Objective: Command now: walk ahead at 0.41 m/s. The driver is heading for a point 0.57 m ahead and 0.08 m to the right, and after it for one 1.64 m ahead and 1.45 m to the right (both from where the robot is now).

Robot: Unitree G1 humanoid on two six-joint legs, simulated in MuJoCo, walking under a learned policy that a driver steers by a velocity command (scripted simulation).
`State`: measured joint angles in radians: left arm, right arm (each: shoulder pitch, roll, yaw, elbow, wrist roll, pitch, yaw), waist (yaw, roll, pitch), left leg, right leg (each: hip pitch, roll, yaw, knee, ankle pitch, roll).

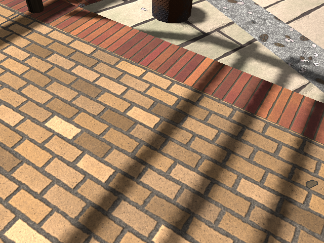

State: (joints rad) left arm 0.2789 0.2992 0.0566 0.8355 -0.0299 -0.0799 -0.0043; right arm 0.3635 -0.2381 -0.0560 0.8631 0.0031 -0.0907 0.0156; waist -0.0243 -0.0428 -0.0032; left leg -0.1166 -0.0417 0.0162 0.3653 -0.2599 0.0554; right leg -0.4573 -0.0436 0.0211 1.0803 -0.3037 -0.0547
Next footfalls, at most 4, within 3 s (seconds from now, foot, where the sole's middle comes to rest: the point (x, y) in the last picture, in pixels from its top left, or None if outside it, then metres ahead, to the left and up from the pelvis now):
0.32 right None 0.36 -0.14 -0.78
0.82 left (138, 216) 0.64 0.08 -0.78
1.24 right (196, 241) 0.53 -0.16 -0.78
1.70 left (150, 216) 0.64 0.03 -0.78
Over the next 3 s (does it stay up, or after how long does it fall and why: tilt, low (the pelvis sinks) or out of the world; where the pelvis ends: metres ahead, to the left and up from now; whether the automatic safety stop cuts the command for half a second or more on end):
stays up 0.53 -0.08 -0.01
